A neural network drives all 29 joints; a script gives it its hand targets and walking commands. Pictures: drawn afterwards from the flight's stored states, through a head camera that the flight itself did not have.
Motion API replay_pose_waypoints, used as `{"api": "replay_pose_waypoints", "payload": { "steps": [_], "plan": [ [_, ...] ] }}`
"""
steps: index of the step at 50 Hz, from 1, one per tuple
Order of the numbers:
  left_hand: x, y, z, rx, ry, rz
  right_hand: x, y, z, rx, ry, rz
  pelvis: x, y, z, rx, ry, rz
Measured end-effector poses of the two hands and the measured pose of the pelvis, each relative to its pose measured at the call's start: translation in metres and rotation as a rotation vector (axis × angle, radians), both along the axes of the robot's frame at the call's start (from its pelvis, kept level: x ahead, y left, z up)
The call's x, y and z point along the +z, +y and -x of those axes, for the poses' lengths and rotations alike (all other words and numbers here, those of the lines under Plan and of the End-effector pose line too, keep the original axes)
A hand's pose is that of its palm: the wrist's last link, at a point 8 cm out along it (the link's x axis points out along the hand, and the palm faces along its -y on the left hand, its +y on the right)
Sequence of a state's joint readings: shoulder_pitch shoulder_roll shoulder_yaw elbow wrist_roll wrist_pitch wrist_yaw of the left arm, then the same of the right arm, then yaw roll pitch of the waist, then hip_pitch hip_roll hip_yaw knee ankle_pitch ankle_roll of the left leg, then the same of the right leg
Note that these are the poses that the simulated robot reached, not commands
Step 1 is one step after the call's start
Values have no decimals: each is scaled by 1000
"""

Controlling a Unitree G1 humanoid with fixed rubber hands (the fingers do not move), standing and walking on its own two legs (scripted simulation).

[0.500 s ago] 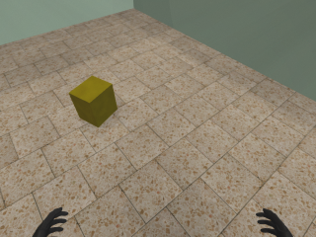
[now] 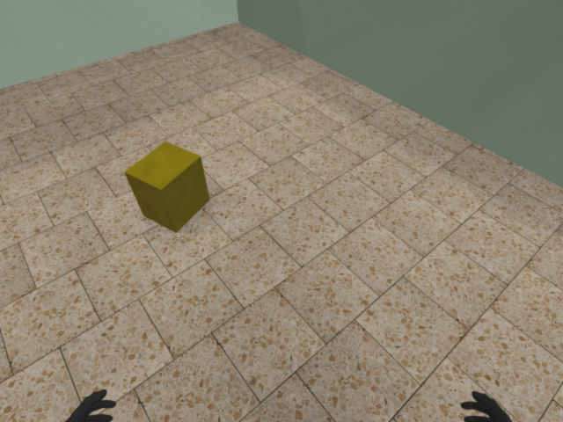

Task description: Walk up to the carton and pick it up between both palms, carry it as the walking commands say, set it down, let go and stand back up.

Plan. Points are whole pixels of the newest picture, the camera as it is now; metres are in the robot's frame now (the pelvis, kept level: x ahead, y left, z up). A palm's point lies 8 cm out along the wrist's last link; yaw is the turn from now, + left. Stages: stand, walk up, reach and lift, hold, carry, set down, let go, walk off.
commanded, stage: walk up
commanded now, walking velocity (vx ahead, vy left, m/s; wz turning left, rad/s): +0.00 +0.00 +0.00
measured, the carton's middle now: (170, 187) +1.19 +0.53 -0.64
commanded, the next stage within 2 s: none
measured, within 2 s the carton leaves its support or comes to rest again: neither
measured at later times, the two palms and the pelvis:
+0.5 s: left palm out of the picture -0.01 +0.38 -0.12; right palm (386, 369) +0.23 -0.15 -0.10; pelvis +0.06 +0.09 +0.00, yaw +10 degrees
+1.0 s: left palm (64, 255) +0.44 +0.45 -0.10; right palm (333, 338) +0.29 -0.08 -0.13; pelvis +0.31 +0.19 -0.01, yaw +20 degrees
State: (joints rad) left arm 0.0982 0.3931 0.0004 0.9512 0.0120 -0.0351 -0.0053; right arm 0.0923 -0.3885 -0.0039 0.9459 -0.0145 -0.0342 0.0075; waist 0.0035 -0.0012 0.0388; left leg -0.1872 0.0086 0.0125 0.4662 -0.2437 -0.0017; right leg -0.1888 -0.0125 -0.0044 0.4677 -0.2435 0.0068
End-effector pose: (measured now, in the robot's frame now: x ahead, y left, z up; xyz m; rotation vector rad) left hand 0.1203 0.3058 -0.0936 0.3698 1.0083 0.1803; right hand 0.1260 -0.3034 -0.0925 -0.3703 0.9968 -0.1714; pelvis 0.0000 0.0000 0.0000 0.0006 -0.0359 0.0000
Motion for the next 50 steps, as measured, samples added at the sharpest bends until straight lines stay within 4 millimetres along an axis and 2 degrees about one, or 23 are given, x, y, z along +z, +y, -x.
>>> {"api": "replay_pose_waypoints", "payload": {
  "steps": [10, 13, 17, 20, 23, 26, 28, 30, 35, 40, 42, 45, 50],
  "plan": [
    [0, 4, 11, 46, 36, 2, -3, -5, 15, -33, 72, -2, 3, 0, 1, 27, 9, 4],
    [-1, 15, 37, 124, 63, -29, -4, 4, 1, 7, 99, -37, 3, 7, 0, 69, 28, -4],
    [-5, 32, 93, 225, 172, -27, 0, 40, -35, 78, 59, -92, 7, 25, -10, 107, 25, -13],
    [-8, 45, 124, 291, 235, -1, -1, 76, -62, 123, 49, -132, 7, 45, -24, 133, 21, -23],
    [-18, 63, 136, 337, 271, 39, -5, 121, -90, 164, 37, -157, 2, 70, -42, 157, 21, -19],
    [-39, 87, 130, 364, 279, 86, -14, 165, -115, 206, 33, -137, -10, 101, -65, 190, 31, 2],
    [-59, 107, 113, 351, 270, 102, -29, 186, -125, 221, 32, -102, -27, 124, -78, 213, 36, 22],
    [-66, 121, 79, 328, 225, 114, -37, 200, -117, 210, 77, -84, -30, 137, -88, 227, 40, 26],
    [-45, 134, -44, 256, 13, 180, -28, 216, -79, 124, 254, -70, -9, 160, -127, 264, 44, 18],
    [-23, 136, -141, 218, -86, 237, -14, 225, -75, 63, 357, -60, 5, 176, -176, 305, 44, 30],
    [-18, 136, -177, 206, -114, 250, -13, 227, -82, 44, 392, -57, 7, 180, -198, 319, 45, 33],
    [-12, 139, -231, 192, -152, 255, -16, 230, -104, 23, 433, -56, 5, 184, -234, 336, 51, 33],
    [-11, 149, -322, 188, -208, 213, -36, 226, -166, 17, 492, -53, -10, 186, -307, 358, 70, 35]
  ]
}}
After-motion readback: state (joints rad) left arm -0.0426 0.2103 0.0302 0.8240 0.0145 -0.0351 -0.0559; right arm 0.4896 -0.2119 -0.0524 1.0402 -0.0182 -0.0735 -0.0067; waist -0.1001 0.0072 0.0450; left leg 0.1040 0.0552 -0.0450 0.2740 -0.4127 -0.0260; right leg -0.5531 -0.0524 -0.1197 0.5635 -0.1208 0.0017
